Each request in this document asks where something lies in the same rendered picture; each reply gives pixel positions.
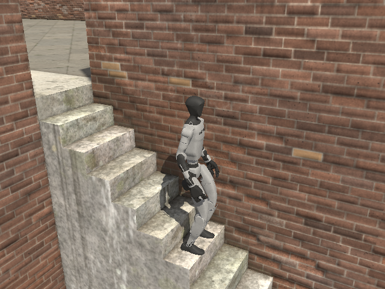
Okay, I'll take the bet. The robot left shin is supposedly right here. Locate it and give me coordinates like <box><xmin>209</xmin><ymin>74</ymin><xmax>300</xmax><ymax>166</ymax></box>
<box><xmin>206</xmin><ymin>204</ymin><xmax>218</xmax><ymax>223</ymax></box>

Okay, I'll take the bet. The left robot hand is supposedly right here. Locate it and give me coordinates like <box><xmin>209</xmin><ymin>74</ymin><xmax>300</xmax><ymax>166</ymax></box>
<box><xmin>206</xmin><ymin>160</ymin><xmax>220</xmax><ymax>178</ymax></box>

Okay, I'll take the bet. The robot right forearm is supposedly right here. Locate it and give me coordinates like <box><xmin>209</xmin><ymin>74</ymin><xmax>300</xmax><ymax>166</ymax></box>
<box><xmin>177</xmin><ymin>154</ymin><xmax>196</xmax><ymax>188</ymax></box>

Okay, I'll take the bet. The right robot hand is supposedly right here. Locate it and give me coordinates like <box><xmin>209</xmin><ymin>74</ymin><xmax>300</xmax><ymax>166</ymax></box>
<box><xmin>190</xmin><ymin>185</ymin><xmax>208</xmax><ymax>202</ymax></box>

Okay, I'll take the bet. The robot left forearm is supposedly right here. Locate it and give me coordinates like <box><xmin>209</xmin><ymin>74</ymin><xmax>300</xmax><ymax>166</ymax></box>
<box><xmin>201</xmin><ymin>147</ymin><xmax>211</xmax><ymax>163</ymax></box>

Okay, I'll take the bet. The robot right upper arm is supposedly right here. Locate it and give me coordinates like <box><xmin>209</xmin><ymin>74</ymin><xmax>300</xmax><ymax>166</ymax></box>
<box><xmin>176</xmin><ymin>125</ymin><xmax>194</xmax><ymax>160</ymax></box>

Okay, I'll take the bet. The robot left thigh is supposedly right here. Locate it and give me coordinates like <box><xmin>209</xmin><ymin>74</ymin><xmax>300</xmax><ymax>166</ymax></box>
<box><xmin>199</xmin><ymin>164</ymin><xmax>217</xmax><ymax>210</ymax></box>

